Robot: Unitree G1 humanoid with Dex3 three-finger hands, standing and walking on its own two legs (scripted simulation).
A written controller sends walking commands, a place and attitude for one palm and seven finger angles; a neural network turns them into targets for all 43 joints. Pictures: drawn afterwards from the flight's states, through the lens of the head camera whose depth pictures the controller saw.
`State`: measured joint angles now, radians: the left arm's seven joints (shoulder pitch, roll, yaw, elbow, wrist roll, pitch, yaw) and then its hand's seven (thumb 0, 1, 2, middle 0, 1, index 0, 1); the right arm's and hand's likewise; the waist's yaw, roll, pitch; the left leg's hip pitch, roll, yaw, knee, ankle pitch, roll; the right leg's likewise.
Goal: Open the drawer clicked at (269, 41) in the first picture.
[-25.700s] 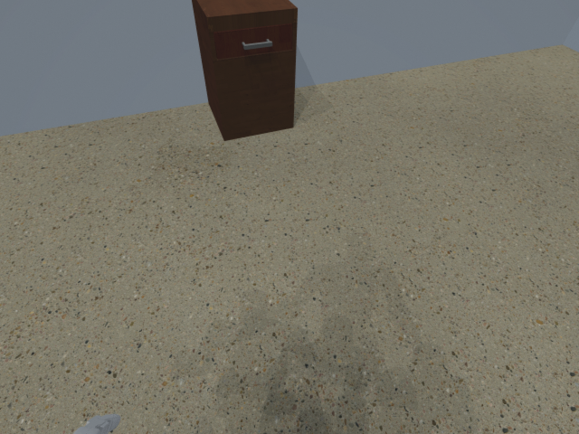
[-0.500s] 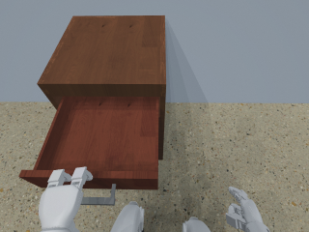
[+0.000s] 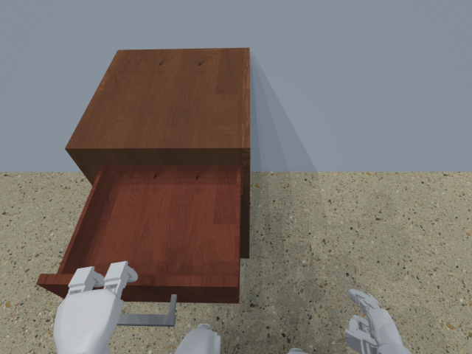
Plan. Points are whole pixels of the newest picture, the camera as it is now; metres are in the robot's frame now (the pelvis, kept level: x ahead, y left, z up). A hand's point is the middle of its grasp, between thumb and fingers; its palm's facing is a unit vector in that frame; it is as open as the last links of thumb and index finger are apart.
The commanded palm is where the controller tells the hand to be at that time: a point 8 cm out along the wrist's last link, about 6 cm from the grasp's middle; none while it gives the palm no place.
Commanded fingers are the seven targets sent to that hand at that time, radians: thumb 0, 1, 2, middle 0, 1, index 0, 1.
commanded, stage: lift the hand off the handle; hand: left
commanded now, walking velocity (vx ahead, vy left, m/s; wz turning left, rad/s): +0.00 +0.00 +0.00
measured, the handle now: (141, 309) +0.22 +0.22 -0.14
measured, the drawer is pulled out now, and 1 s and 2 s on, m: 0.29 0.29 0.29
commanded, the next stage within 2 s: draw the hand back to the body in 0.48 s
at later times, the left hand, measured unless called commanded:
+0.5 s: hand (100, 318) +0.17 +0.23 +0.01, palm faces -0.03 -0.12 -0.99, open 13.8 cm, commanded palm +0.16 +0.22 +0.06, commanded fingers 0.00 -0.50 0.30 -0.30 -1.20 -0.30 -1.20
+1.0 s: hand (67, 314) +0.17 +0.25 +0.06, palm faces -0.02 -0.15 -0.99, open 13.8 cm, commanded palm +0.15 +0.24 +0.13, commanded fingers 0.00 -0.50 0.30 -0.30 -1.20 -0.30 -1.20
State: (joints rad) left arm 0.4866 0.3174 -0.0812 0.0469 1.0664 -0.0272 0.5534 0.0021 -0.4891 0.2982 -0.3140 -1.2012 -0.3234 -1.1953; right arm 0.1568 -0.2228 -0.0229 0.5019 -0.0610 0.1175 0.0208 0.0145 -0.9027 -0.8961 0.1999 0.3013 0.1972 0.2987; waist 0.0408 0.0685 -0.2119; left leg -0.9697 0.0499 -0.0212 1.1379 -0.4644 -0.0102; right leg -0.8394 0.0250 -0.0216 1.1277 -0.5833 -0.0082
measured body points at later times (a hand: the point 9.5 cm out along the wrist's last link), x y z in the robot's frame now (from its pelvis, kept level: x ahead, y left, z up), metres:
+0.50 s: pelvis +0.00 +0.00 +0.02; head +0.04 -0.03 +0.47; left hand +0.17 +0.23 +0.06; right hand +0.20 -0.23 -0.08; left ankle +0.04 +0.13 -0.65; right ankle -0.02 -0.12 -0.65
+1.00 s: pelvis +0.01 +0.00 +0.04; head +0.02 -0.03 +0.49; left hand +0.16 +0.25 +0.12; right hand +0.21 -0.22 -0.05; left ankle +0.04 +0.13 -0.65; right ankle -0.02 -0.12 -0.65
